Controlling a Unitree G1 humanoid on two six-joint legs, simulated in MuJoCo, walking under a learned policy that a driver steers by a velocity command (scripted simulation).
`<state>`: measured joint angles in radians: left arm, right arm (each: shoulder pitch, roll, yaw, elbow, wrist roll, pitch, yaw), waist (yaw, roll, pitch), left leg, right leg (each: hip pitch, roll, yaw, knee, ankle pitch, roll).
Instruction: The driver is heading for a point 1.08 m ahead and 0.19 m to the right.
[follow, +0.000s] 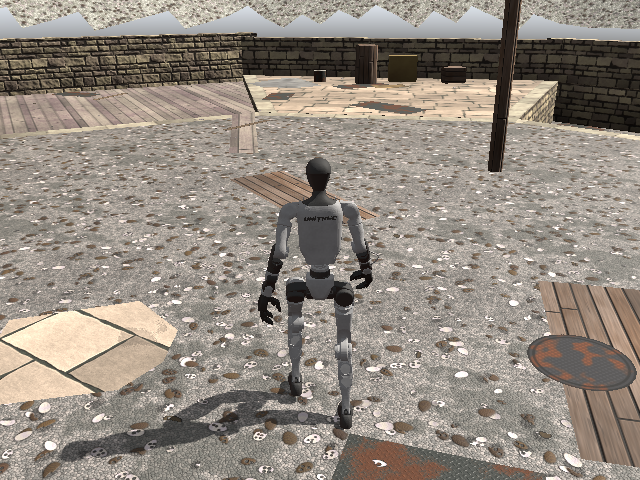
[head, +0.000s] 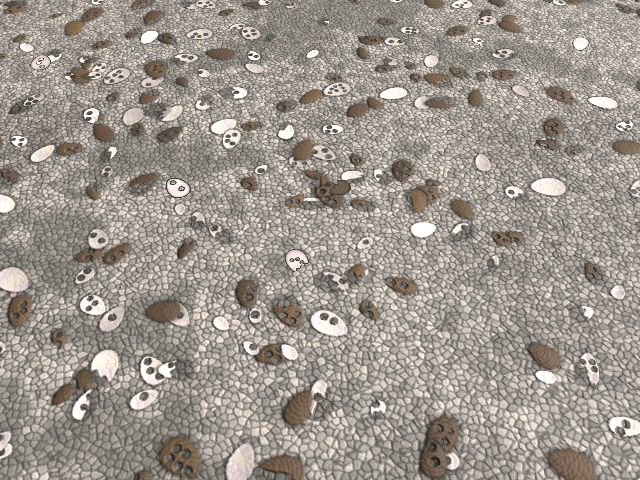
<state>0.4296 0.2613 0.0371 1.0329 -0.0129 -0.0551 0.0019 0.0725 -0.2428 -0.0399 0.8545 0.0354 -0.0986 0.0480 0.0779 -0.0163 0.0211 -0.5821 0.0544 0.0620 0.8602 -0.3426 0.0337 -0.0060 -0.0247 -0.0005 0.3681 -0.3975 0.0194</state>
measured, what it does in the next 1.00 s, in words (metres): walks ahead: left foot, then right foot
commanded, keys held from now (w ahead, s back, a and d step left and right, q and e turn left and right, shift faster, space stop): w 1.00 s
